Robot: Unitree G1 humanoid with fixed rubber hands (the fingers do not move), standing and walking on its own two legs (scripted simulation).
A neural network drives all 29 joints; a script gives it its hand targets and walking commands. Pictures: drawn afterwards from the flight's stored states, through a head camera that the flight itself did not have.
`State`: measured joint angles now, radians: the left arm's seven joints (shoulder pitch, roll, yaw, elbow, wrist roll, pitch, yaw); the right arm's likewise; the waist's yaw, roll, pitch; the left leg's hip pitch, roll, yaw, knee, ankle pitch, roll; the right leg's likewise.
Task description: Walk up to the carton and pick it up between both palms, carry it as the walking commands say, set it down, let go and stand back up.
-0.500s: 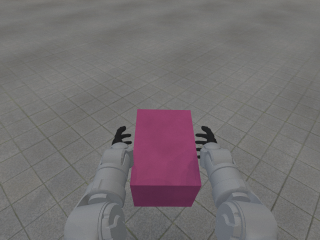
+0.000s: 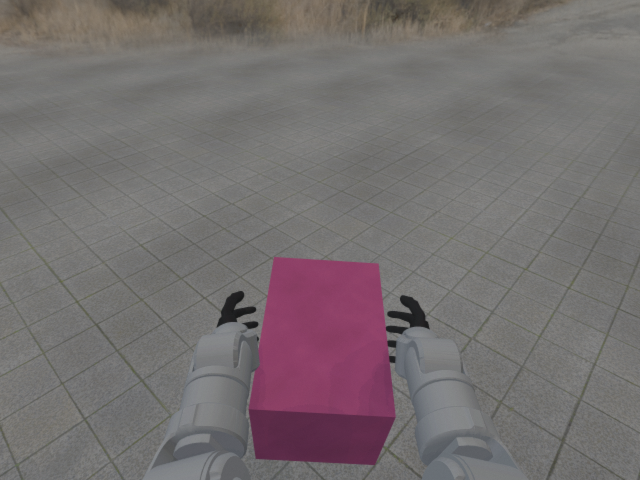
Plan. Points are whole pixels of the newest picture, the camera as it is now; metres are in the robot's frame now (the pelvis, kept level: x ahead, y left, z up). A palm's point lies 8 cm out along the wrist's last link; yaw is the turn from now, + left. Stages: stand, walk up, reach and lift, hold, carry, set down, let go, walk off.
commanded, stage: reach and lift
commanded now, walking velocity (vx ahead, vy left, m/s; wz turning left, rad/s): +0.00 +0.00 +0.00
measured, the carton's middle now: (321, 354) +0.37 +0.00 -0.02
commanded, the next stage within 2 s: hold in 1.00 s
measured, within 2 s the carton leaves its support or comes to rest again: neither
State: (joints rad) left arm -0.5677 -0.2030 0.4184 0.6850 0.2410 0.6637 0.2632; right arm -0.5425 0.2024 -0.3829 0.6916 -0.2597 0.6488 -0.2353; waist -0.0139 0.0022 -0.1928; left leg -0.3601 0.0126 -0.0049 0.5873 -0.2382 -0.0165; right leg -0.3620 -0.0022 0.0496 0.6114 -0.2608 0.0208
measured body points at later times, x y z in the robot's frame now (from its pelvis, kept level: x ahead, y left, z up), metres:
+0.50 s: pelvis -0.01 +0.00 +0.00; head -0.08 +0.00 +0.44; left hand +0.33 +0.12 +0.06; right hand +0.32 -0.13 +0.05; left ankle +0.04 +0.13 -0.73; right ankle +0.04 -0.13 -0.73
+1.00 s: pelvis -0.01 +0.00 +0.00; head -0.09 +0.00 +0.44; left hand +0.32 +0.12 +0.06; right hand +0.31 -0.14 +0.05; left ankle +0.04 +0.13 -0.73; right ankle +0.04 -0.13 -0.73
